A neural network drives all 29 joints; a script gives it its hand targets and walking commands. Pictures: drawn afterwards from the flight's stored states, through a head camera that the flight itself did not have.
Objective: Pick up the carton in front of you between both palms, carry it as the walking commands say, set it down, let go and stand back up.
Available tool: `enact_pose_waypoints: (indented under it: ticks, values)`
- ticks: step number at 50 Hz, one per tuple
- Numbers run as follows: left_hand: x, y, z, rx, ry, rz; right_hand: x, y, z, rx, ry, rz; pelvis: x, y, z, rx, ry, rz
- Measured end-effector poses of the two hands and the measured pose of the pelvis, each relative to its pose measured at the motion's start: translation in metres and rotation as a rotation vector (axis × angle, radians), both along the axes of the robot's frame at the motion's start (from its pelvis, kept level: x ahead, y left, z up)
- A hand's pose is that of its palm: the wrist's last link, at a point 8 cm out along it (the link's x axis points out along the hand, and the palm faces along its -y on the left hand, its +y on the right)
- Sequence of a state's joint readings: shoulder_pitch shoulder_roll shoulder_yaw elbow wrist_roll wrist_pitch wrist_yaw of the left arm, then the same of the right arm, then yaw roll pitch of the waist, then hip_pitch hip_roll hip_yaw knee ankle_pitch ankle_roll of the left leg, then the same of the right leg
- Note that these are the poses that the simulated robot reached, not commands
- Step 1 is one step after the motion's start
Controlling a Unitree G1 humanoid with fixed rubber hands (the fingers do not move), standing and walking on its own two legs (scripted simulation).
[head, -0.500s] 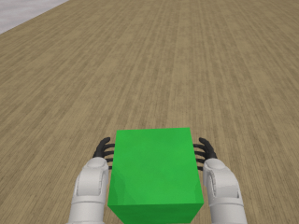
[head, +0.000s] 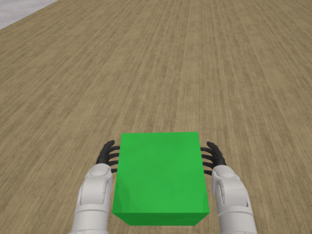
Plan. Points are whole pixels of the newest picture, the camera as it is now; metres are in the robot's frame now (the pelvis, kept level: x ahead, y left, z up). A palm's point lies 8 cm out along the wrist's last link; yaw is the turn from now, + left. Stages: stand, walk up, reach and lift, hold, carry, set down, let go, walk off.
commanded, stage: hold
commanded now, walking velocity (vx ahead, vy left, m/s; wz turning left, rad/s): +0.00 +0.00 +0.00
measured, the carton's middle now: (160, 182) +0.29 +0.00 -0.06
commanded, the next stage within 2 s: set down in 0.72 s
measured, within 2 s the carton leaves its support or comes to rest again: neither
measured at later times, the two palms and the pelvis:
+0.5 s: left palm (98, 175) +0.26 +0.15 +0.05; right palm (221, 176) +0.26 -0.15 +0.05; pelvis -0.03 +0.00 +0.00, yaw +0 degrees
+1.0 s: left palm (103, 164) +0.30 +0.15 +0.03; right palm (212, 165) +0.30 -0.14 +0.02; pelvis -0.01 +0.00 +0.00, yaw +1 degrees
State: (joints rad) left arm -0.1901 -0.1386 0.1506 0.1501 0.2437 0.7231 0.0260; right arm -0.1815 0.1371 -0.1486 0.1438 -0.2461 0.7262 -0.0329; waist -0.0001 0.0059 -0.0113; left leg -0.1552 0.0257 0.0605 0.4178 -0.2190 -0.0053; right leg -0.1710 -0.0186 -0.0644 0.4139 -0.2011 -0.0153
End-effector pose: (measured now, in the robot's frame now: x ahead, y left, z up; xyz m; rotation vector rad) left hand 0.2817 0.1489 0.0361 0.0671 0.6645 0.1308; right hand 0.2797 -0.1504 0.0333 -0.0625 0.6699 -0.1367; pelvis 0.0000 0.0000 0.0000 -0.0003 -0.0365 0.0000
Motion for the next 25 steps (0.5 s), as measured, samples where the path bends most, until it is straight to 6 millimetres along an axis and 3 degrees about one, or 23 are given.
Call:
enact_pose_waypoints:
  ticks: [25]
  values:
    - [-0.026, 0.004, 0.013, -0.025, -0.016, 0.010, -0.025, 0.003, 0.012, 0.019, -0.008, 0.005, -0.031, 0.001, -0.001, -0.001, -0.120, 0.007]
